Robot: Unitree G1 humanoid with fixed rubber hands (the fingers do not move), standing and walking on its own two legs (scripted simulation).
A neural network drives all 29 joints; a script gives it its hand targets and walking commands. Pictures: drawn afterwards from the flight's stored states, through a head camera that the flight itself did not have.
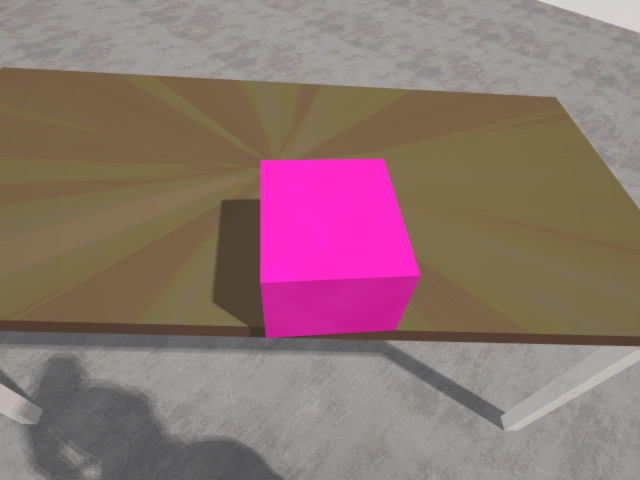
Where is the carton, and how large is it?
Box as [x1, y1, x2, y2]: [260, 159, 419, 337]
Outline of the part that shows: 383,159 261,160 260,284 266,337 395,329 418,279 419,273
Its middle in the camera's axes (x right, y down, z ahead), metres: +0.01 +0.01 +0.61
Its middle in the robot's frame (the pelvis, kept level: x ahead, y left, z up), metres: +0.45 -0.01 +0.00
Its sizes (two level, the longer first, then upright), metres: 0.232 0.200 0.150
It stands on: a table, 0.70 m high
